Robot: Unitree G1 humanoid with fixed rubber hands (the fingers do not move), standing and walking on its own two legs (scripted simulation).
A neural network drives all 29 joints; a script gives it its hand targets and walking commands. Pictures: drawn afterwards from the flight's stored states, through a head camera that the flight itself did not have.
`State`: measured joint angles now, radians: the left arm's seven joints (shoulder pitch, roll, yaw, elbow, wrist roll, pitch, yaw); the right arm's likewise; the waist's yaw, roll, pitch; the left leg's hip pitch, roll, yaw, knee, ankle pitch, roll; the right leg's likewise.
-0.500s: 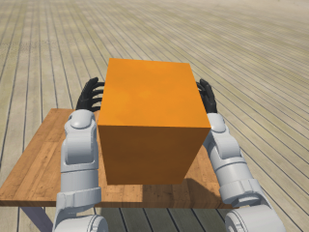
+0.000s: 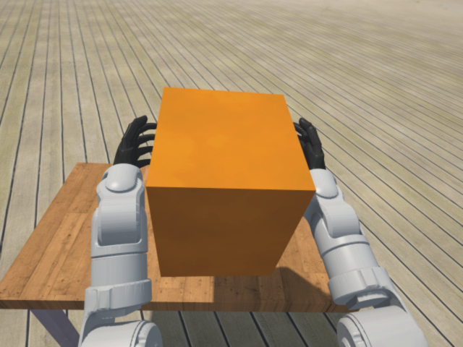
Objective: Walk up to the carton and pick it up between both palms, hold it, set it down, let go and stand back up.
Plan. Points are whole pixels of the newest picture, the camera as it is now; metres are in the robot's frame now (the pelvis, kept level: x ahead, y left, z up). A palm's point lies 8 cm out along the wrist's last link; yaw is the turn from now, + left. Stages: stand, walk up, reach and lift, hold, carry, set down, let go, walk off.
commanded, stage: hold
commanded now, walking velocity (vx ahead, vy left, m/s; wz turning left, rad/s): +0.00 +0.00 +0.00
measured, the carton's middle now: (221, 187) +0.36 +0.01 +0.14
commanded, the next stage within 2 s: none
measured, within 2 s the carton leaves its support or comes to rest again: neither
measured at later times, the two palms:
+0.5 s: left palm (128, 165) +0.36 +0.15 +0.19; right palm (310, 166) +0.36 -0.14 +0.19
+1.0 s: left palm (128, 165) +0.36 +0.15 +0.19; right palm (310, 166) +0.36 -0.14 +0.19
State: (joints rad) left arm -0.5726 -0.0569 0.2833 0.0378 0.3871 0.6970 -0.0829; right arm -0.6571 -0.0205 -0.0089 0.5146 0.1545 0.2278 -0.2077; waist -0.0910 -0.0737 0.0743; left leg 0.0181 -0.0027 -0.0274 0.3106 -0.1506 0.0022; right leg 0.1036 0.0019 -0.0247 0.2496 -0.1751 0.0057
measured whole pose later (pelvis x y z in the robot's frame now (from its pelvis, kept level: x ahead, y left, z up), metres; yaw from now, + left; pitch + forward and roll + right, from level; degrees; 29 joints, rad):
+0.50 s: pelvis +0.00 +0.00 +0.00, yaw +0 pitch -10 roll -1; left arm -0.57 -0.06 0.28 0.04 0.39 0.70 -0.08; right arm -0.66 -0.02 -0.01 0.51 0.15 0.22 -0.21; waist -0.09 -0.07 0.07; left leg 0.02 0.00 -0.03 0.31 -0.15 0.00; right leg 0.10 0.00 -0.02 0.25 -0.17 0.01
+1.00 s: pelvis +0.00 +0.00 +0.00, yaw +0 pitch -10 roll -1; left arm -0.57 -0.06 0.28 0.04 0.39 0.70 -0.08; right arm -0.66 -0.02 -0.01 0.51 0.15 0.22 -0.21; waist -0.09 -0.07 0.07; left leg 0.02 0.00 -0.03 0.31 -0.15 0.00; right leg 0.10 0.00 -0.02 0.25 -0.17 0.01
